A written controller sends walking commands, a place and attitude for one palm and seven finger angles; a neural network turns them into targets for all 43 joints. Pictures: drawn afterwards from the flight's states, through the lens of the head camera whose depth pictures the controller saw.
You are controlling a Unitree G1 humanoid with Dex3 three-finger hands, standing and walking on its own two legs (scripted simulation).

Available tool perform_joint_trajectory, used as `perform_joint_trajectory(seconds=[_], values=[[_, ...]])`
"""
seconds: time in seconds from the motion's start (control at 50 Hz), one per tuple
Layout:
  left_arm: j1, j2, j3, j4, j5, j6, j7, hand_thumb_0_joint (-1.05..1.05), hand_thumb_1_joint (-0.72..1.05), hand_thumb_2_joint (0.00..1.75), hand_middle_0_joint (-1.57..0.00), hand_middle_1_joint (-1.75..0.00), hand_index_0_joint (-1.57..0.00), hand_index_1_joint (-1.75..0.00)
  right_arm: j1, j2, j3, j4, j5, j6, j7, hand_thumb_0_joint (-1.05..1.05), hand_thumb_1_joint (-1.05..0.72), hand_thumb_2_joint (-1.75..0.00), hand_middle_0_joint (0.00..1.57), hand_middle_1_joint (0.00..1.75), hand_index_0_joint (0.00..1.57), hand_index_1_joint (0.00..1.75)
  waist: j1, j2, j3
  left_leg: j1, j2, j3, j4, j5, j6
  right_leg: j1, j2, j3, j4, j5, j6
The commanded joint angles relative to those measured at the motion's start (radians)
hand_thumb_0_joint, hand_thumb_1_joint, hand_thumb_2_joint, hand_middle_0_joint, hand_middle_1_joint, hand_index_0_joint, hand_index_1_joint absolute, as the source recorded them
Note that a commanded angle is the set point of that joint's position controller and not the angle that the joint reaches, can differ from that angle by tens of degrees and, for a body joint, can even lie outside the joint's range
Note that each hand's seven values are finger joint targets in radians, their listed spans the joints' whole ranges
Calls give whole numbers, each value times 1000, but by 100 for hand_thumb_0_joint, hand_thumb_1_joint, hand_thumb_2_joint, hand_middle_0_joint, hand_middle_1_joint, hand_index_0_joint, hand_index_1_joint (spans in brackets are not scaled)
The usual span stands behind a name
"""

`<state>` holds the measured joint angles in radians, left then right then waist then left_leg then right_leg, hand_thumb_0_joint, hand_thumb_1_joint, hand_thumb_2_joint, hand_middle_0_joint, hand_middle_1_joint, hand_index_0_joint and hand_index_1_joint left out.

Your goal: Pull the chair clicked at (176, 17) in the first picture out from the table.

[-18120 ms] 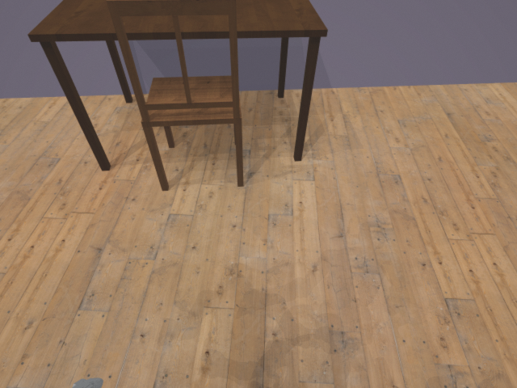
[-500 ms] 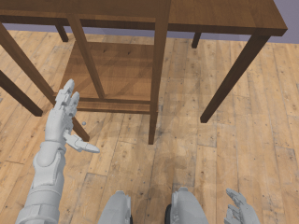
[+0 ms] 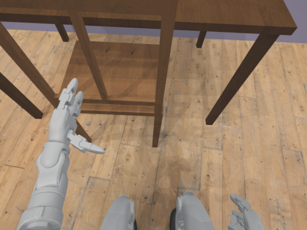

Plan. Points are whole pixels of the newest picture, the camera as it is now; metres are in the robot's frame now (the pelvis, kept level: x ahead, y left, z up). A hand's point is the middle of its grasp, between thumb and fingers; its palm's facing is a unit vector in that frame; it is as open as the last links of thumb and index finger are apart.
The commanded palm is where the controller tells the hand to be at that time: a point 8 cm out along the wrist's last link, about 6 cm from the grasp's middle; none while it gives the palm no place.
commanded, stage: push the fingers through the gap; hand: left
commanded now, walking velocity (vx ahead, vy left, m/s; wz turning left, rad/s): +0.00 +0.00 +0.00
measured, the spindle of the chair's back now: (93, 65) +0.55 +0.18 +0.04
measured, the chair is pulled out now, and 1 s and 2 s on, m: -0.02 -0.02 -0.02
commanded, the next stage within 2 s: hook a spindle and tug to test in 1.70 s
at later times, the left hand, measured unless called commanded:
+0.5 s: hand (93, 111) +0.41 +0.17 +0.02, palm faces -0.03 -1.00 -0.05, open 16.9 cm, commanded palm +0.39 +0.22 +0.02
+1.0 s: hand (94, 97) +0.45 +0.17 +0.02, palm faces -0.03 -1.00 -0.04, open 16.9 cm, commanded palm +0.44 +0.22 +0.02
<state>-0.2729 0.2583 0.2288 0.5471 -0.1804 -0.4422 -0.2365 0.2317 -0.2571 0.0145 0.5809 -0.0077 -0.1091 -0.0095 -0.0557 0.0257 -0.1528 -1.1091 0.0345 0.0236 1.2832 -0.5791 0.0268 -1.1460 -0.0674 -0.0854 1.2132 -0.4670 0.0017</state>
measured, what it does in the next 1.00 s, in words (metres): stands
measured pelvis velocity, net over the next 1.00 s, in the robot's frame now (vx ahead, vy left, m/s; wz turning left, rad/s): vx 0.00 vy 0.00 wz -0.01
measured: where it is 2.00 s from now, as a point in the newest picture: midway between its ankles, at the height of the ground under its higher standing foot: outside the picture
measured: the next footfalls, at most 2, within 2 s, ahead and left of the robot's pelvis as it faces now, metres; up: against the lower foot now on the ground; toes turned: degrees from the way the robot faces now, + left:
none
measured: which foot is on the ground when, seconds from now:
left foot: down 0.00-1.00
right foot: down 0.00-1.00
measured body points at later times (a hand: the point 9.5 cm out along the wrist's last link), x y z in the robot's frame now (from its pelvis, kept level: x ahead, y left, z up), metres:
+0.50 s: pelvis +0.00 +0.00 +0.00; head +0.13 +0.01 +0.43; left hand +0.40 +0.22 +0.02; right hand +0.13 -0.26 -0.11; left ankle +0.01 +0.10 -0.62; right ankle +0.05 -0.13 -0.62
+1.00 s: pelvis +0.00 +0.00 -0.01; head +0.14 +0.01 +0.42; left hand +0.45 +0.23 +0.02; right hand +0.08 -0.27 -0.12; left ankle +0.01 +0.10 -0.62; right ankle +0.05 -0.13 -0.62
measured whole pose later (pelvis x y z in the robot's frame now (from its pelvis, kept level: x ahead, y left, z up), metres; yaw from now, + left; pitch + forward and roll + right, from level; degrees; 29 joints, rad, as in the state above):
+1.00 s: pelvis +0.00 +0.00 -0.01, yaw -1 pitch +26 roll -2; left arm -0.60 0.35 0.32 0.87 -0.13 -0.46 -0.23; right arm 0.28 -0.27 0.02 0.62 -0.02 -0.06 0.00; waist -0.11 0.03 -0.14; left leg -1.18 0.04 0.02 1.30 -0.58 0.02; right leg -1.21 -0.06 -0.09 1.22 -0.46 0.00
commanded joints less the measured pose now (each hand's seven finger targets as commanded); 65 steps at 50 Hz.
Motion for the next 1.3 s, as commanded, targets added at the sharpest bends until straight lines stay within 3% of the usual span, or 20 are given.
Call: perform_joint_trajectory(seconds=[0.0,0.04,0.14,0.16,0.24,0.28,0.36,0.42,0.5,0.6,0.78,0.84,0.9,0.92,0.96,1.04,1.1,1.14,1.22,1.28], values=[[-232,175,58,-227,-16,-68,-4,0,-50,30,-6,-8,-6,-8,45,-157,-61,-108,6,-38,-12,0,-90,-90,20,30,20,30,-2,40,-422,225,-32,-66,-192,323,-24,293,51,52,-128,185,-36],[-195,163,54,-231,-19,-67,-3,0,-50,30,-6,-8,-6,-8,48,-155,-63,-111,5,-37,-10,0,-90,-90,20,30,20,30,0,36,-434,240,-31,-66,-193,343,-25,303,52,49,-132,198,-35],[-266,153,34,-225,-14,-71,0,0,-50,30,-6,-8,-6,-8,54,-156,-63,-93,5,-40,-15,0,-90,-90,20,30,20,30,-19,27,-419,241,-29,-74,-185,343,-27,272,52,46,-127,192,-33],[-315,151,20,-235,-11,-75,1,0,-50,30,-6,-8,-6,-8,53,-156,-62,-88,3,-43,-18,0,-90,-90,20,30,20,30,-31,54,-420,256,-28,-78,-179,355,-26,246,53,43,-119,192,-35],[-335,138,12,-199,-2,-67,10,0,-50,30,-6,-8,-6,-8,63,-159,-66,-76,0,-41,-16,0,-90,-90,20,30,20,30,-31,47,-440,282,-27,-84,-179,373,-32,239,50,39,-121,196,-34],[-331,151,23,-177,5,-61,14,0,-50,30,-6,-8,-6,-8,69,-159,-64,-78,1,-37,-15,0,-90,-90,20,30,20,30,-23,61,-450,286,-28,-84,-181,390,-35,240,51,38,-117,204,-35],[-374,198,73,-101,10,-53,23,0,-50,30,-6,-8,-6,-8,67,-159,-59,-76,1,-24,-15,0,-90,-90,20,30,20,30,-30,-1,-425,194,-34,-64,-169,328,-21,284,53,53,-121,202,-31],[-391,220,96,-93,11,-61,23,0,-50,30,-6,-8,-6,-8,73,-155,-56,-80,-1,-18,-12,0,-90,-90,20,30,20,30,-18,28,-452,196,-36,-57,-172,343,-22,314,52,60,-121,225,-34],[-453,200,72,-59,12,-65,14,0,-50,30,-6,-8,-6,-8,84,-157,-56,-72,-1,-12,-9,0,-90,-90,20,30,20,30,-43,23,-451,188,-32,-54,-161,332,-18,293,55,64,-123,222,-29],[-539,231,85,-8,16,-73,-2,0,-50,30,-6,-8,-6,-8,104,-162,-55,-56,-3,-9,-12,0,-90,-90,20,30,20,30,-51,52,-463,190,-33,-55,-157,324,-17,281,56,68,-124,210,-31],[-578,307,155,59,21,-81,-5,0,-50,30,-6,-8,-6,-8,137,-173,-56,-47,-10,10,-6,0,-90,-90,20,30,20,30,-49,36,-507,173,-32,-54,-148,361,-13,313,59,70,-115,254,-30],[-605,299,145,81,24,-79,-4,0,-50,30,-6,-8,-6,-8,145,-174,-57,-41,-10,19,-3,0,-90,-90,20,30,20,30,-59,39,-486,180,-30,-55,-151,357,-14,294,61,68,-122,243,-29],[-666,272,110,63,29,-89,-1,0,-50,30,-6,-8,-6,-8,150,-174,-57,-35,-13,21,0,0,-90,-90,20,30,20,30,-71,100,-503,247,-23,-71,-156,380,-22,232,62,55,-118,222,-31],[-675,265,107,104,32,-85,2,0,-50,30,-6,-8,-6,-8,155,-175,-57,-28,-14,24,1,0,-90,-90,20,30,20,30,-79,72,-478,235,-23,-73,-156,369,-21,225,64,52,-122,212,-30],[-711,302,138,160,37,-87,8,0,-50,30,-6,-8,-6,-8,160,-179,-53,-21,-15,27,-3,0,-90,-90,20,30,20,30,-89,29,-451,170,-27,-68,-147,314,-12,228,65,59,-122,180,-27],[-766,349,169,175,50,-106,6,0,-50,30,-6,-8,-6,-8,167,-181,-50,-22,-23,34,-1,0,-90,-90,20,30,20,30,-80,65,-503,183,-28,-69,-139,339,-14,246,64,62,-111,200,-30],[-802,311,133,181,56,-110,2,0,-50,30,-6,-8,-6,-8,177,-179,-52,-18,-26,42,5,0,-90,-90,20,30,20,30,-91,123,-527,254,-22,-81,-137,403,-22,196,65,49,-102,222,-33],[-793,324,148,232,59,-98,5,0,-50,30,-6,-8,-6,-8,182,-184,-53,-16,-26,53,7,0,-90,-90,20,30,20,30,-97,80,-506,230,-20,-84,-136,391,-21,195,68,47,-105,213,-31],[-862,346,164,283,71,-91,12,0,-50,30,-6,-8,-6,-8,190,-186,-47,-14,-29,69,7,0,-90,-90,20,30,20,30,-109,66,-490,185,-22,-83,-129,347,-13,184,68,50,-104,185,-28],[-950,361,162,271,83,-108,22,0,-50,30,-6,-8,-6,-8,197,-187,-44,-8,-35,75,7,0,-90,-90,20,30,20,30,-123,116,-512,217,-20,-92,-122,366,-16,149,69,48,-95,184,-29]])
